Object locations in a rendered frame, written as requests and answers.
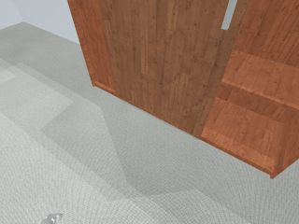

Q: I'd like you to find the handle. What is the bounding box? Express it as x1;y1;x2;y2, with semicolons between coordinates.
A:
221;0;237;30

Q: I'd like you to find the left robot hand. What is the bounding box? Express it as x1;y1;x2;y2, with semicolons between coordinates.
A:
38;213;63;224

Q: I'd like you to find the wardrobe door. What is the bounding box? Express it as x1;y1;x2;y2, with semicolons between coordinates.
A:
75;0;115;90
99;0;251;137

